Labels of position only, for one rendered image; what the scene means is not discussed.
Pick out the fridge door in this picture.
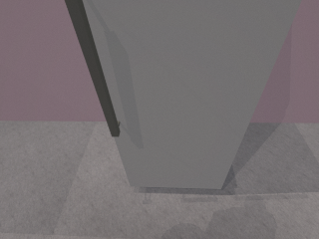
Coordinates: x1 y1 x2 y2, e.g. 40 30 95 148
82 0 302 189

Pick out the handle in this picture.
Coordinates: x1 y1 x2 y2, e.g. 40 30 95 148
65 0 121 137

